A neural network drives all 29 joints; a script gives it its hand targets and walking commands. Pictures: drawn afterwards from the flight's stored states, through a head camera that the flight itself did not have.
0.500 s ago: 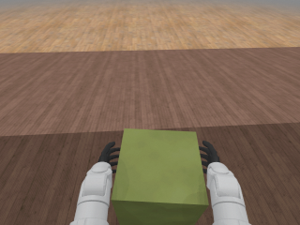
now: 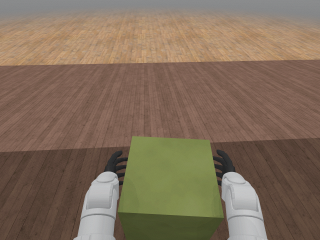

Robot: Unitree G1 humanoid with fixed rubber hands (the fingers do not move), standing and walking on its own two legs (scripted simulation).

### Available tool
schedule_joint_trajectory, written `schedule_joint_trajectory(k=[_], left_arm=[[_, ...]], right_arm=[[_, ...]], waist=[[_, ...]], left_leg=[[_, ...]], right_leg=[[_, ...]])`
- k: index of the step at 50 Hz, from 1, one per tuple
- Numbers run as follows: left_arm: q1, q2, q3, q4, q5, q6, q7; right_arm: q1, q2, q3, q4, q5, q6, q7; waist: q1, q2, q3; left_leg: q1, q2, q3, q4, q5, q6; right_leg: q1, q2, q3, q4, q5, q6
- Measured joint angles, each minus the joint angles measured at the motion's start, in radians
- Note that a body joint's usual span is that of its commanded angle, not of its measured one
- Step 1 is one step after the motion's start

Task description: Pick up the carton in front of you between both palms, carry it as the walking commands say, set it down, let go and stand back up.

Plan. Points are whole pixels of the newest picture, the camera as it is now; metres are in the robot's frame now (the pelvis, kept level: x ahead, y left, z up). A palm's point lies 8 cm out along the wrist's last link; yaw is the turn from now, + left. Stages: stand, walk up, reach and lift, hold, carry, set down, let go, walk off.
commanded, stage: hold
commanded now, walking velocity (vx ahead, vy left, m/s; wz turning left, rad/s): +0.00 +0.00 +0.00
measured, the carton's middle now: (167, 194) +0.28 +0.00 -0.02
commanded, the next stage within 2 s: carry in 0.24 s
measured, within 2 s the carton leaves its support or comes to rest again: neither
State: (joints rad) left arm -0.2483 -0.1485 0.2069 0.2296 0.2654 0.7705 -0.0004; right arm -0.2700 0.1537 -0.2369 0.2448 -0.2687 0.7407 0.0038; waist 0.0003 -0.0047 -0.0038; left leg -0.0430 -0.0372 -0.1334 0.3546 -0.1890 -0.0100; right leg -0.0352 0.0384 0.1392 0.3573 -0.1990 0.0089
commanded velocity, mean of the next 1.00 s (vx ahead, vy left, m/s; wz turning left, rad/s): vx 0.40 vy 0.00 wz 0.00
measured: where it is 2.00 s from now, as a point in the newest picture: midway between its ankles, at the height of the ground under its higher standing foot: (171, 171)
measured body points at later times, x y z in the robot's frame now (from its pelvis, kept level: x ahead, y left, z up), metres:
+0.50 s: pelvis +0.03 -0.02 -0.01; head -0.01 -0.02 +0.44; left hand +0.33 +0.13 +0.06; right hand +0.33 -0.18 +0.06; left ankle +0.01 +0.12 -0.73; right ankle +0.01 -0.14 -0.75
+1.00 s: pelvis +0.28 -0.06 -0.02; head +0.27 -0.06 +0.43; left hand +0.56 +0.09 +0.07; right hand +0.56 -0.22 +0.07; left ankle +0.13 +0.07 -0.69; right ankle +0.32 -0.13 -0.75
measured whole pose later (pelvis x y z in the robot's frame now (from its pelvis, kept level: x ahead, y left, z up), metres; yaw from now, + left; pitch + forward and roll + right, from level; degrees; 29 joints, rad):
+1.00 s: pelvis +0.28 -0.06 -0.02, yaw +1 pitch +4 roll -1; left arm -0.20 -0.14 0.10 -0.32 0.11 1.23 0.09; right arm -0.20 0.13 -0.15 -0.35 -0.09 1.23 -0.10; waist -0.02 0.03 -0.12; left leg -0.28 0.10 0.08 0.95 -0.49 -0.02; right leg -0.42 -0.03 -0.25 0.58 -0.24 -0.09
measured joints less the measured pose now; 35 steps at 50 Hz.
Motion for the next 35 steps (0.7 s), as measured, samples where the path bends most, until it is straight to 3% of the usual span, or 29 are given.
schedule_joint_trajectory(k=[12,16,19,22,24,27,31,33,35], left_arm=[[-0.036,-0.008,0.031,0.02,0.014,0.0,-0.008],[-0.015,-0.003,0.018,-0.014,-0.001,0.012,-0.005],[-0.003,0.012,-0.003,-0.075,-0.034,0.038,0.005],[0.005,0.025,-0.032,-0.133,-0.077,0.088,0.021],[0.0,0.021,-0.059,-0.165,-0.093,0.135,0.042],[0.013,0.016,-0.091,-0.232,-0.108,0.216,0.074],[0.034,0.023,-0.102,-0.368,-0.128,0.317,0.101],[0.051,0.035,-0.086,-0.435,-0.144,0.352,0.102],[0.081,0.045,-0.064,-0.475,-0.169,0.382,0.097]], right_arm=[[-0.035,0.009,-0.029,0.02,-0.017,-0.001,0.007],[-0.021,0.005,-0.005,-0.008,-0.004,0.013,-0.001],[-0.011,0.003,0.027,-0.072,0.019,0.044,-0.018],[0.013,-0.006,0.051,-0.158,0.051,0.105,-0.037],[0.033,-0.027,0.061,-0.217,0.081,0.156,-0.048],[0.036,-0.061,0.074,-0.269,0.134,0.237,-0.059],[0.012,-0.066,0.094,-0.343,0.172,0.321,-0.078],[0.008,-0.036,0.1,-0.376,0.167,0.341,-0.084],[0.031,-0.001,0.113,-0.404,0.147,0.362,-0.091]], waist=[[0.0,0.001,0.006],[0.007,0.004,-0.067],[0.013,0.013,-0.1],[0.011,0.036,-0.129],[0.007,0.029,-0.149],[0.002,0.002,-0.16],[0.0,-0.017,-0.151],[0.007,-0.031,-0.154],[0.008,-0.016,-0.164]], left_leg=[[-0.037,0.0,0.009,0.035,-0.006,-0.001],[-0.133,0.02,0.059,0.112,-0.114,0.002],[-0.177,0.043,0.086,0.133,-0.086,-0.002],[-0.213,0.076,0.089,0.194,-0.137,-0.011],[-0.261,0.086,0.124,0.291,-0.235,-0.011],[-0.317,0.075,0.19,0.334,-0.276,-0.003],[-0.287,0.048,0.277,0.126,-0.141,0.0],[-0.264,0.042,0.305,0.098,-0.012,0.026],[-0.252,0.055,0.315,0.126,-0.063,0.04]], right_leg=[[-0.038,-0.001,-0.006,0.037,-0.008,0.003],[-0.152,-0.025,-0.05,0.145,-0.16,0.004],[-0.21,-0.041,-0.1,0.191,-0.183,-0.001],[-0.212,-0.037,-0.146,0.169,-0.114,-0.004],[-0.209,-0.044,-0.166,0.158,-0.087,-0.011],[-0.182,-0.066,-0.171,0.109,-0.107,-0.014],[-0.153,-0.088,-0.162,0.095,-0.138,0.0],[-0.19,-0.104,-0.165,0.215,-0.205,-0.004],[-0.272,-0.099,-0.191,0.391,-0.286,-0.016]])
